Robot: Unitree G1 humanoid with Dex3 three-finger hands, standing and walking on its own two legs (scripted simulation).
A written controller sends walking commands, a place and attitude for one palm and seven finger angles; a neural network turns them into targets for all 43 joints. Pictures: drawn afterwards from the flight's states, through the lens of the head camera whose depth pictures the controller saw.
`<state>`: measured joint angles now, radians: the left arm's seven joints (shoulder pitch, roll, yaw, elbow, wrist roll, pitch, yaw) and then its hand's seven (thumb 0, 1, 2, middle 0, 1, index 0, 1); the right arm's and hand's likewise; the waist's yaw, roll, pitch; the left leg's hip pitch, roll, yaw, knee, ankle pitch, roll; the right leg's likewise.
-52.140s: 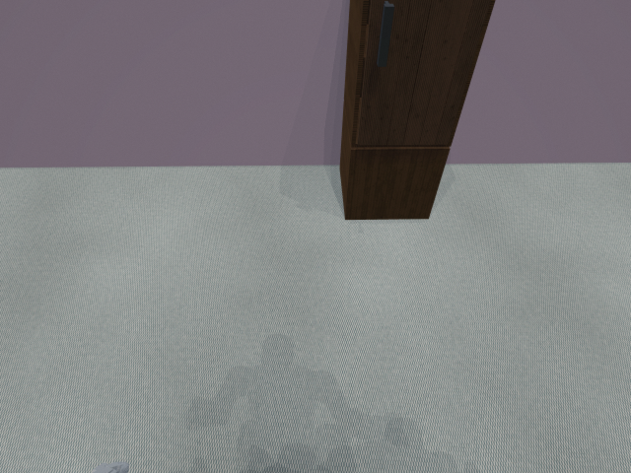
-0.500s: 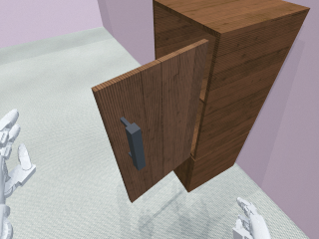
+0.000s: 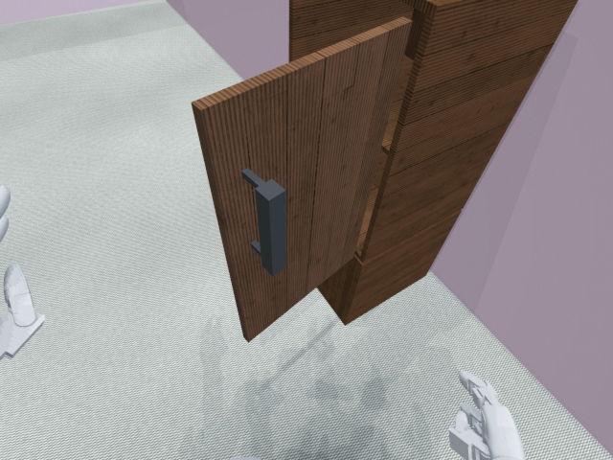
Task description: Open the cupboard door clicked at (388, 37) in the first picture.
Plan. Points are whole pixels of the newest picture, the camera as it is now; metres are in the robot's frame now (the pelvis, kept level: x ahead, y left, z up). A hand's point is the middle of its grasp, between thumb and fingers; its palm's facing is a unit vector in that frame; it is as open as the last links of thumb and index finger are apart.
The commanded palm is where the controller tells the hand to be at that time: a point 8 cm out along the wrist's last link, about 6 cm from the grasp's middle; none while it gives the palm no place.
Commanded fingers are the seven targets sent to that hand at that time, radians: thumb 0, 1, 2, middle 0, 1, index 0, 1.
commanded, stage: step back with the hand held close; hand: left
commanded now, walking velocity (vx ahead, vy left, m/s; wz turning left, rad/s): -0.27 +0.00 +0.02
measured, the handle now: (262, 223) +0.40 +0.10 +0.07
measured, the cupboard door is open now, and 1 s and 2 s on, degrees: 100 100 100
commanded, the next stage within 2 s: stop stepping back and stand still in 0.72 s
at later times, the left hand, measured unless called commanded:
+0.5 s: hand out of the picture +0.15 +0.27 +0.16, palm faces +0.39 -0.79 -0.48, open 7.4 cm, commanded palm +0.07 +0.32 +0.19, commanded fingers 0.00 0.90 0.90 -0.20 -0.30 -0.20 -0.30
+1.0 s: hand out of the picture +0.09 +0.25 +0.17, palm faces +0.27 -0.87 -0.42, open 7.4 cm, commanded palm +0.02 +0.30 +0.19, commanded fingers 0.00 0.90 0.90 -0.20 -0.30 -0.20 -0.30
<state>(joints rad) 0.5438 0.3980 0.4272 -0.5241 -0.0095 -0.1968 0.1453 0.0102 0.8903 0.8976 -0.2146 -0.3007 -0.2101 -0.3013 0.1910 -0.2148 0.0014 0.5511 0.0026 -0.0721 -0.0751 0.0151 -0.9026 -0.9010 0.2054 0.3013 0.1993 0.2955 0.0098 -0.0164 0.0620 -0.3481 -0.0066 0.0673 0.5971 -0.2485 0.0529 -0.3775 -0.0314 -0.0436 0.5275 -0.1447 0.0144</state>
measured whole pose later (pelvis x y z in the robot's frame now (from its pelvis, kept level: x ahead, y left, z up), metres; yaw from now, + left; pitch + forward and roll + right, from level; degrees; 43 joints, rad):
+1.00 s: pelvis -0.14 +0.01 +0.00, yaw -4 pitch +0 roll -2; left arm 0.51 0.48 0.44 -0.56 -0.06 -0.18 0.12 0.01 0.89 0.90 -0.22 -0.30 -0.21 -0.30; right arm 0.18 -0.16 0.02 0.64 -0.01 -0.15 -0.07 0.02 -0.90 -0.90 0.21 0.30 0.20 0.30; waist -0.04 -0.08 0.04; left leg -0.40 -0.04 0.03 0.49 -0.10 0.07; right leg -0.28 0.04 0.04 0.83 -0.52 0.00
